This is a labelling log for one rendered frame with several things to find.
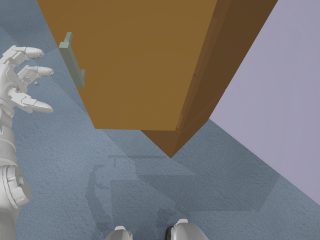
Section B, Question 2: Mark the right robot thigh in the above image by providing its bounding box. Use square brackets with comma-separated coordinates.
[171, 222, 208, 240]

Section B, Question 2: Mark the left robot hand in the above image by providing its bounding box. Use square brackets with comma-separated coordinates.
[0, 45, 54, 114]

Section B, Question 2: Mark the robot left upper arm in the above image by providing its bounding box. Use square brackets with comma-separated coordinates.
[0, 165, 32, 240]

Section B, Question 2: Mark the robot left forearm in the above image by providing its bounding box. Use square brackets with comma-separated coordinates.
[0, 98, 19, 167]

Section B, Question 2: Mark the cupboard door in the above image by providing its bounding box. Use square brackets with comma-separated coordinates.
[37, 0, 217, 131]

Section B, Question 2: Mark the handle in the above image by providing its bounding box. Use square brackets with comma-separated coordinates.
[58, 32, 86, 89]

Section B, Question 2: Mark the robot right shin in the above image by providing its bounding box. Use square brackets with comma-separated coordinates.
[171, 219, 188, 240]

